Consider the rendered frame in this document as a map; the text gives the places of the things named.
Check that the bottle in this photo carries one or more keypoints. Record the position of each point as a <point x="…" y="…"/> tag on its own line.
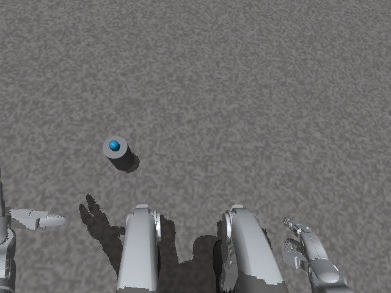
<point x="118" y="152"/>

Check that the left robot arm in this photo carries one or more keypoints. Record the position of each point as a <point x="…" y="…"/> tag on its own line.
<point x="7" y="253"/>

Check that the right robot arm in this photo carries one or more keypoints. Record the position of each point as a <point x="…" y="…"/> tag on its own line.
<point x="324" y="277"/>

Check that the left robot hand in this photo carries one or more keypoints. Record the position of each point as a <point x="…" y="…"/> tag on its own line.
<point x="28" y="219"/>

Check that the right robot hand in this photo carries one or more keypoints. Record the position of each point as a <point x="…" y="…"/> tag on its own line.
<point x="299" y="254"/>

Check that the right robot foot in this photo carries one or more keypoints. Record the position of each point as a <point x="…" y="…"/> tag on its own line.
<point x="217" y="267"/>

